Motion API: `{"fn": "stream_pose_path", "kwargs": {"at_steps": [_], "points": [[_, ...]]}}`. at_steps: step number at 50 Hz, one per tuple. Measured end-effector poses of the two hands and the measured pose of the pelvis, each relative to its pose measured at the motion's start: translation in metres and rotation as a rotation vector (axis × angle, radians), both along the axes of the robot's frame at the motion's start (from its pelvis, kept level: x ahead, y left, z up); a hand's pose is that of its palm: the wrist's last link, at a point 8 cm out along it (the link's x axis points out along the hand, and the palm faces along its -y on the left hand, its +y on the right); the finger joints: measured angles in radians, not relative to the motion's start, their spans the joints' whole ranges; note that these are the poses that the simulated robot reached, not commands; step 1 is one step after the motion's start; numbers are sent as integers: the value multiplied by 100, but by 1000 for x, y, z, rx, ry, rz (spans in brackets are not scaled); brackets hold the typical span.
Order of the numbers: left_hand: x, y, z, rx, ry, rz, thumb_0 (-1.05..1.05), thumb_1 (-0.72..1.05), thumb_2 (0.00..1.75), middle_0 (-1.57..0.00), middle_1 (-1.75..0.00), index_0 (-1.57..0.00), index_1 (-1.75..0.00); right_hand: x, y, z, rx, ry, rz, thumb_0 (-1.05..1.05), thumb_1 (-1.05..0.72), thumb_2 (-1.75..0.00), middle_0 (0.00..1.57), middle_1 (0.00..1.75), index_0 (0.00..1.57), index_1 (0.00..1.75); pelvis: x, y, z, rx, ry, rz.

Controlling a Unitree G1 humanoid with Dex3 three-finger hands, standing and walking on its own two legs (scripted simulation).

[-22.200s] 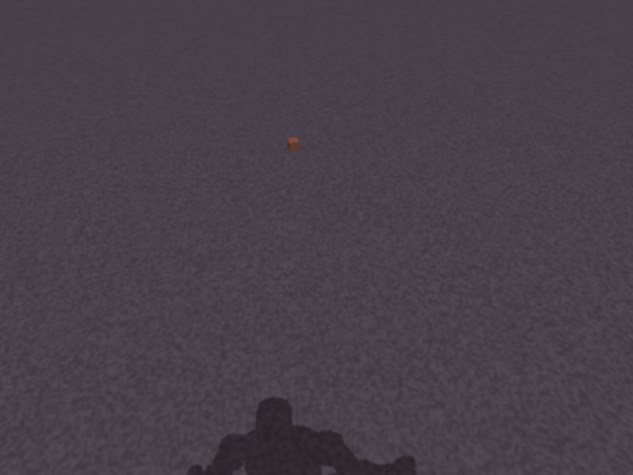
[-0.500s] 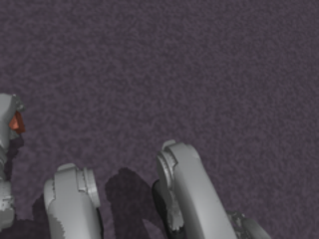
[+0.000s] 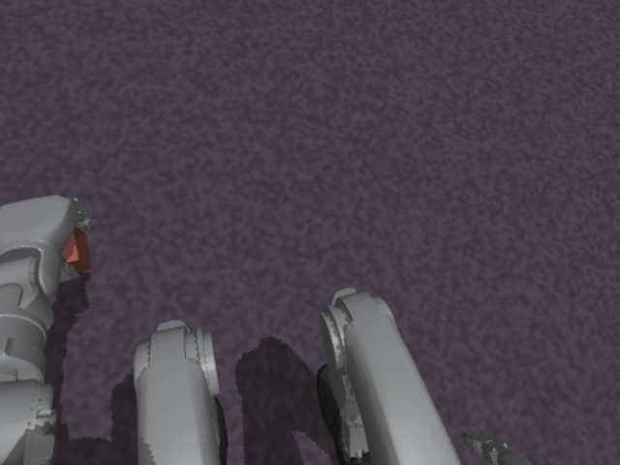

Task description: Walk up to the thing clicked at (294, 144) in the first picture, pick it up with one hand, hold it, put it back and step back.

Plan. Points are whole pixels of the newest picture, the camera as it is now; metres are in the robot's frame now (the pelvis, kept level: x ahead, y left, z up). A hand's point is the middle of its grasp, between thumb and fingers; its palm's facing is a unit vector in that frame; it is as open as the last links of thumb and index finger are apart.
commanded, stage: lift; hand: left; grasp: from above
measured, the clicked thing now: (61, 251) +0.45 +0.29 -0.17
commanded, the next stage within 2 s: hold in 1.30 s
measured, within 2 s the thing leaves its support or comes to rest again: neither
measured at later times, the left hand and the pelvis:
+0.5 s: hand out of the picture +0.38 +0.28 +0.05, palm faces -0.42 -0.12 -0.90, open 8.2 cm; pelvis +0.01 +0.00 +0.15, yaw +3 degrees
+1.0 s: hand out of the picture +0.35 +0.26 +0.22, palm faces -0.45 -0.12 -0.88, open 8.2 cm; pelvis +0.05 +0.01 +0.31, yaw +5 degrees
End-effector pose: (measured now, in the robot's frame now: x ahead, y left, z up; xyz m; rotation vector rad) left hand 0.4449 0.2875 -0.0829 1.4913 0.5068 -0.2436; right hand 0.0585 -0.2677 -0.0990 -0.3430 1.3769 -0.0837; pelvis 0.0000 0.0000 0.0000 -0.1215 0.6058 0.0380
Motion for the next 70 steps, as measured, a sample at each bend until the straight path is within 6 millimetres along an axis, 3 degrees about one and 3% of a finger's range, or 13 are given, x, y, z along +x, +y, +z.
{"fn": "stream_pose_path", "kwargs": {"at_steps": [7,14,24,33,39,53,70], "points": [[-19,5,43,0,-1,-6,1,22,33,-88,-33,-91,-33,25,3,22,4,-73,-1,1,-91,-90,21,30,20,30,-1,0,29,11,-1,9],[-37,3,92,-18,-22,-4,1,23,31,-88,-33,-90,-33,53,9,57,5,-146,2,1,-91,-90,21,30,20,30,1,1,67,20,-15,20],[-58,0,181,-28,-43,28,1,23,31,-88,-33,-91,-33,80,17,131,1,-238,-27,1,-91,-90,21,30,21,30,7,4,140,35,-78,38],[-81,-7,263,-37,-27,35,1,22,32,-89,-32,-91,-32,88,24,205,7,-285,-63,1,-90,-90,21,30,21,30,20,6,213,58,-172,45],[-87,-11,306,-30,-14,30,1,22,32,-89,-32,-91,-32,89,25,246,5,-308,-82,1,-90,-90,21,30,21,30,30,7,254,73,-235,47],[-84,-27,368,-28,-8,23,1,22,32,-89,-32,-92,-32,92,22,306,11,-305,-96,1,-90,-90,21,30,21,30,52,7,319,100,-337,45],[-71,-30,420,-26,-16,34,1,21,33,-90,-31,-92,-31,119,22,347,35,-341,-103,1,-90,-90,21,30,20,30,74,8,360,121,-420,39]]}}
